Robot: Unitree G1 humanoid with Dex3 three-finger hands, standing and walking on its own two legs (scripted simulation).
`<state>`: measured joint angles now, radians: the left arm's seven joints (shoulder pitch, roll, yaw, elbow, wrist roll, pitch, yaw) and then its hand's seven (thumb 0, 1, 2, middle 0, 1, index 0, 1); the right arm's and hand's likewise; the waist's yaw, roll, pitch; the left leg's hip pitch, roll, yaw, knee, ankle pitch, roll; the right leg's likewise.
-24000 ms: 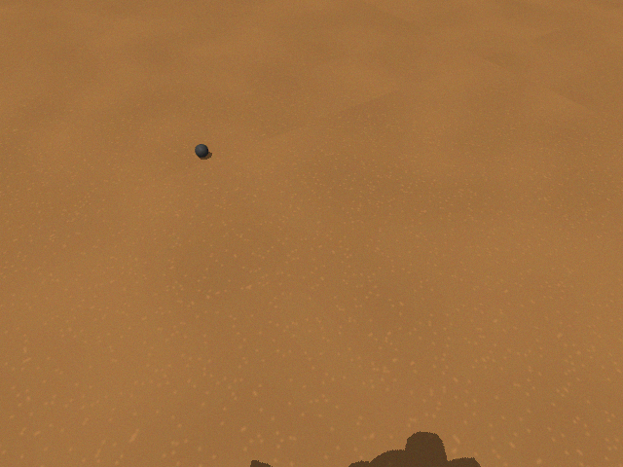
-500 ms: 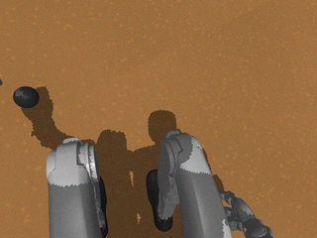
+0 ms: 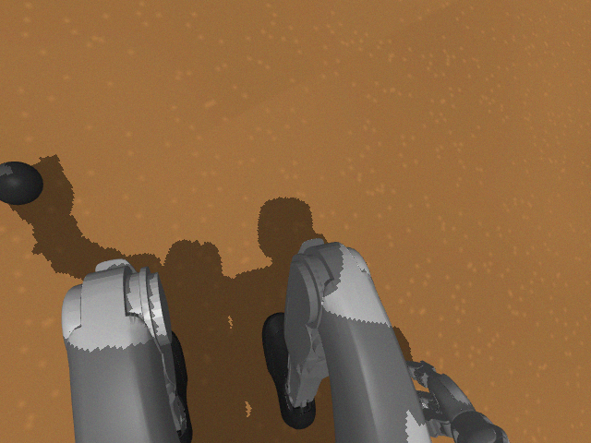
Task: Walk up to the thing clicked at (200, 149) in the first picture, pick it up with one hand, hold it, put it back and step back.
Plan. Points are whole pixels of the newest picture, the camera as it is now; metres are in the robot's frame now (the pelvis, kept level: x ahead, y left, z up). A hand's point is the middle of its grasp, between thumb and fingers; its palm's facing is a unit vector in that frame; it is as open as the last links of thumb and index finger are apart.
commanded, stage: rise first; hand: left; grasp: from above
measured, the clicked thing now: (16, 183) +0.46 +0.36 -0.29
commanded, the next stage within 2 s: none
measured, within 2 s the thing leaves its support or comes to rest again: neither
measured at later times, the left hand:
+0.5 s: hand out of the picture +0.40 +0.39 -0.19, palm faces -0.44 -0.14 -0.89, open 14.1 cm
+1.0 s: hand out of the picture +0.41 +0.39 -0.19, palm faces -0.43 -0.14 -0.89, open 14.1 cm
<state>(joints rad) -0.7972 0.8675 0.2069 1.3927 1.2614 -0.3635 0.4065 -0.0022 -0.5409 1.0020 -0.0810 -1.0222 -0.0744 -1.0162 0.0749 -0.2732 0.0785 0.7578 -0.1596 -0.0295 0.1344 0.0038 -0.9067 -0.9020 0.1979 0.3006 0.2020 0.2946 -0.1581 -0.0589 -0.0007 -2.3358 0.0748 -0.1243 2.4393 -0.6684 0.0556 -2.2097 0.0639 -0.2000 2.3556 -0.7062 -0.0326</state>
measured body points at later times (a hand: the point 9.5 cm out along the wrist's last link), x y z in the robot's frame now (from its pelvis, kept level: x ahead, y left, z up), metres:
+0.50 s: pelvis +0.00 +0.00 +0.00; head +0.25 +0.11 +0.36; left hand +0.42 +0.39 -0.13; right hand +0.10 -0.26 -0.11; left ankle +0.08 +0.12 -0.29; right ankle +0.09 -0.10 -0.29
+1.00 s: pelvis +0.00 +0.00 -0.01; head +0.24 +0.12 +0.35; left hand +0.43 +0.40 -0.14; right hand +0.09 -0.26 -0.10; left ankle +0.08 +0.12 -0.29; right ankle +0.09 -0.10 -0.29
